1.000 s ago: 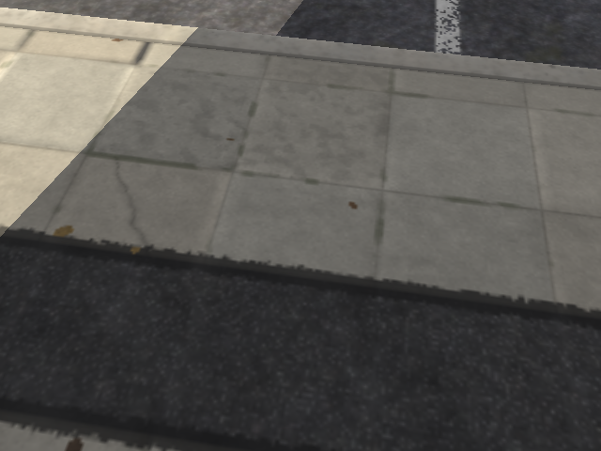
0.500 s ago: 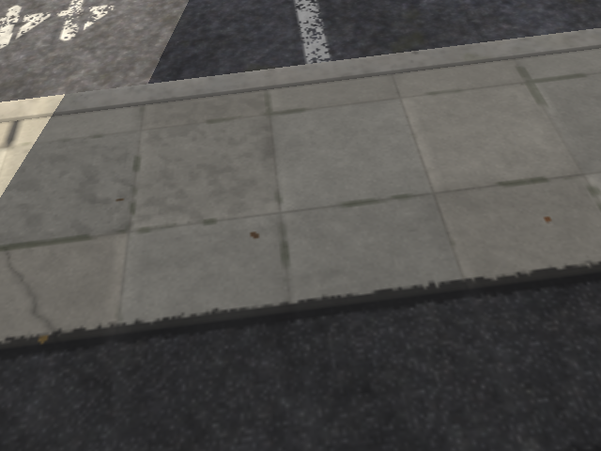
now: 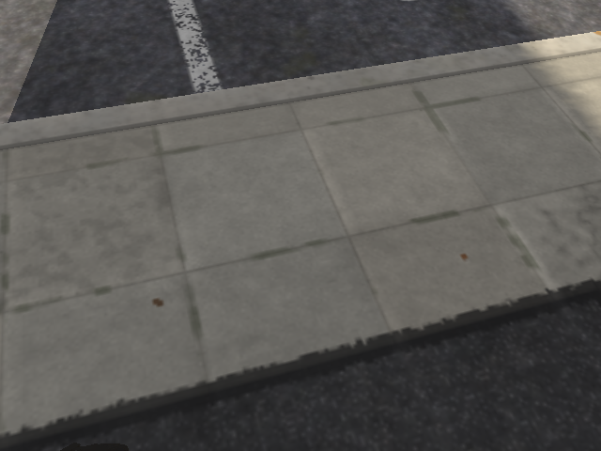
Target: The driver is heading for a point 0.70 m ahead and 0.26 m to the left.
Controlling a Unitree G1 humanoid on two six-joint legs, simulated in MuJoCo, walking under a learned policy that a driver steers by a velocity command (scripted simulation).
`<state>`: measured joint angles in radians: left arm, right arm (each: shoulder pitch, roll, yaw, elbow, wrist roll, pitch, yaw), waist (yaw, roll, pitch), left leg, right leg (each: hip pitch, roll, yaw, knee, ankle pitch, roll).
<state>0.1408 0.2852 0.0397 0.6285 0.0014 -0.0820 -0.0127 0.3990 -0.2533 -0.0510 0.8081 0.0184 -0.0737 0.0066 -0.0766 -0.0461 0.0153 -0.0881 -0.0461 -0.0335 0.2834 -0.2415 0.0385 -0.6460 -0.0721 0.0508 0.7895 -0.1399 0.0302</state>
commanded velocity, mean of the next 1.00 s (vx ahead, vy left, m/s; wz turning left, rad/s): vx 0.32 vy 0.00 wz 0.51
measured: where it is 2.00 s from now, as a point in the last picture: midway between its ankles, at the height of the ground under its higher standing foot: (154, 394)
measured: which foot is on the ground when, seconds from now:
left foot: down 0.00-0.16, up 0.18-0.60, down 0.62-1.00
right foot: up 0.00-0.14, down 0.16-0.62, up 0.64-1.00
